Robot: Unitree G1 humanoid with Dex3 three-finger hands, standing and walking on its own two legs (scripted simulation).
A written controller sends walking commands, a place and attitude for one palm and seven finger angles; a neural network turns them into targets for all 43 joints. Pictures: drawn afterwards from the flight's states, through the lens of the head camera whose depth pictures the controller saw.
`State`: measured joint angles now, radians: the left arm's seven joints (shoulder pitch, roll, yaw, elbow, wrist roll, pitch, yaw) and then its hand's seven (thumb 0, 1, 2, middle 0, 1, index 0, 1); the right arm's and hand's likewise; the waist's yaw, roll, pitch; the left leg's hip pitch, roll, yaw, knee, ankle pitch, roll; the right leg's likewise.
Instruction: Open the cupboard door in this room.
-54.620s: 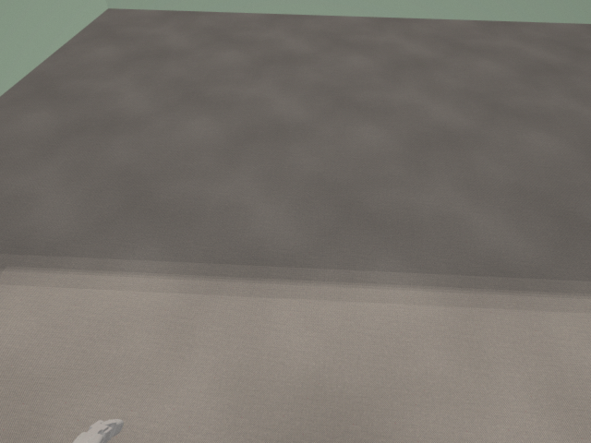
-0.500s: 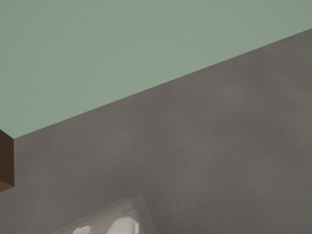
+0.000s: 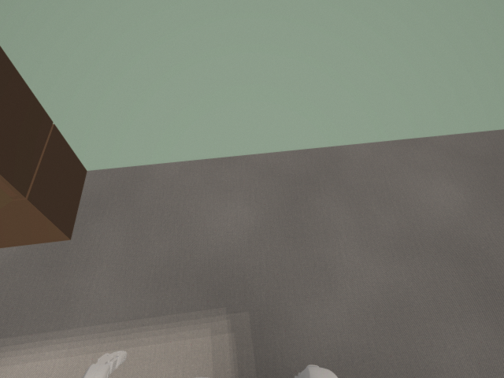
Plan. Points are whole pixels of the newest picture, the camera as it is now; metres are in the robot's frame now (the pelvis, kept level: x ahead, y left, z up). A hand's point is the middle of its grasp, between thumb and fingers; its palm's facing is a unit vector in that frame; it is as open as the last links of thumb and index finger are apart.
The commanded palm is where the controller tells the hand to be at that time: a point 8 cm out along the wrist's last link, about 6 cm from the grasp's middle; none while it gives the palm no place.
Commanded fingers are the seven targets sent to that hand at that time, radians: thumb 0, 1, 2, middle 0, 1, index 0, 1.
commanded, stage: turn to face it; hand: left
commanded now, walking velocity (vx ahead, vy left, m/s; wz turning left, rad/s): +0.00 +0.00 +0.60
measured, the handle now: out of the picture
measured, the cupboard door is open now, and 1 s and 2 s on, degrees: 46 46 46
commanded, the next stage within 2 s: take the last steps up to it in 1.40 s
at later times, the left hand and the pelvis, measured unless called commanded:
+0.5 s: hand out of the picture -0.03 +0.17 -0.17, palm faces +0.37 -0.90 -0.24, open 7.3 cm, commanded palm none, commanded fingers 0.00 0.90 0.90 -0.20 -0.30 -0.20 -0.30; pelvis +0.01 -0.03 +0.00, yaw +20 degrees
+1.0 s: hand out of the picture +0.02 +0.20 -0.15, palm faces +0.54 -0.80 -0.28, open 7.4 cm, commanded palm none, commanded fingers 0.00 0.90 0.90 -0.20 -0.30 -0.20 -0.30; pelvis +0.02 -0.05 +0.00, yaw +35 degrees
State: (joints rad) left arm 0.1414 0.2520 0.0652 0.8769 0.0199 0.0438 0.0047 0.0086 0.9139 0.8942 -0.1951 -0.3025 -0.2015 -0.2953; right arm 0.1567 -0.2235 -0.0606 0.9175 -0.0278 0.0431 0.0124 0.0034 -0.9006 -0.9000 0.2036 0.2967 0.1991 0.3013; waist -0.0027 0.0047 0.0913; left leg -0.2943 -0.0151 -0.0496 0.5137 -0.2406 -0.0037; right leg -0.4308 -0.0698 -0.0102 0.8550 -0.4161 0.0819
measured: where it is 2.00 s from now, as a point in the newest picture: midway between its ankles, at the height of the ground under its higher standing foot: outside the picture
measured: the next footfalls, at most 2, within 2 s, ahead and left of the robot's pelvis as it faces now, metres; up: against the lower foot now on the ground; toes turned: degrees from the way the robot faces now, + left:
right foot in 0.06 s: +0.05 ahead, -0.13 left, +0.00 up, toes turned +0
left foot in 0.54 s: +0.01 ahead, +0.09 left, +0.00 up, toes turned +27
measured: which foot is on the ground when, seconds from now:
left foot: down 0.00-0.06, up 0.08-0.52, down 0.54-1.00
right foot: up 0.00-0.04, down 0.06-0.52, up 0.54-1.00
